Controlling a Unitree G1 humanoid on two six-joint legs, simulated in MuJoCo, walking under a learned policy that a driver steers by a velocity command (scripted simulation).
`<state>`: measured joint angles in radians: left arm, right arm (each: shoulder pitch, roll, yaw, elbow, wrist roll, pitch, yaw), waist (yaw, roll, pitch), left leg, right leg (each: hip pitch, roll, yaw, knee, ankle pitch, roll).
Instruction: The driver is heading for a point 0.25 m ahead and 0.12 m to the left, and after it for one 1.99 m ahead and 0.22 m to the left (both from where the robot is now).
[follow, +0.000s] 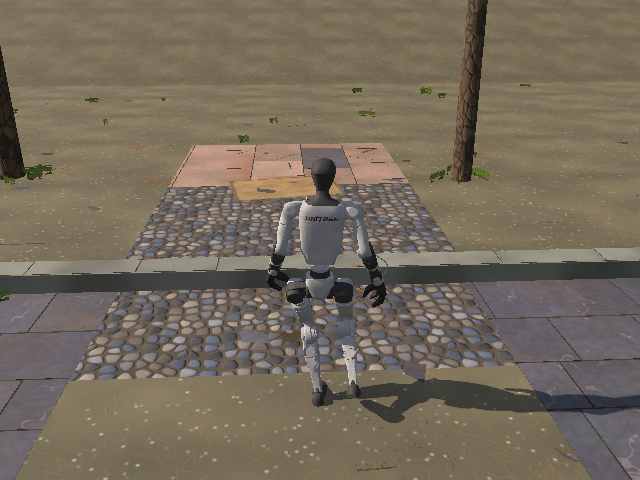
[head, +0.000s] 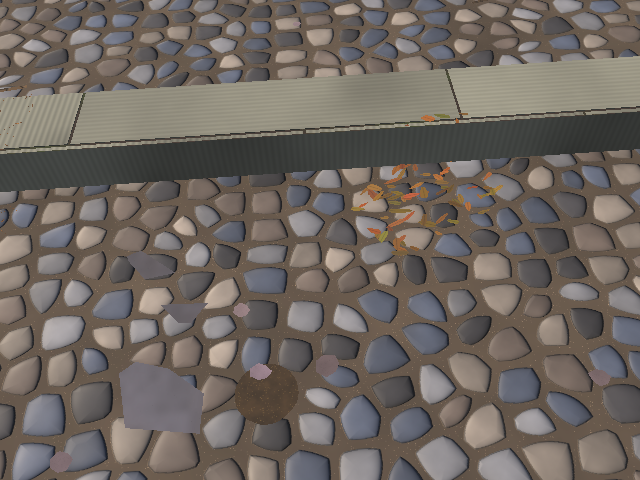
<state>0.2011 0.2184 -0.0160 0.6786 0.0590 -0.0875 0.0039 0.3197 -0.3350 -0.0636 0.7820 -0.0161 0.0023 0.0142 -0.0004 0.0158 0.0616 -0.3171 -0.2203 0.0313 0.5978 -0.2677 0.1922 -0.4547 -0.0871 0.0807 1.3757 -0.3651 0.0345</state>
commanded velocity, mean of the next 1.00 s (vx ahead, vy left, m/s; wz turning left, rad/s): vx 1.00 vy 0.00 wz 0.50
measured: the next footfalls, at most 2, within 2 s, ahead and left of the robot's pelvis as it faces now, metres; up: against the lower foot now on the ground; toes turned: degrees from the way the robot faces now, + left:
right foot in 0.26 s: +0.48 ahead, -0.16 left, +0.00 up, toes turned +18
left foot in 0.72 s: +0.75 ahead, +0.21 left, +0.00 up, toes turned +36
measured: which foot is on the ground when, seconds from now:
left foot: down 0.00-0.28, up 0.30-0.70, down 0.72-1.00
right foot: up 0.00-0.24, down 0.26-0.70, up 0.72-1.00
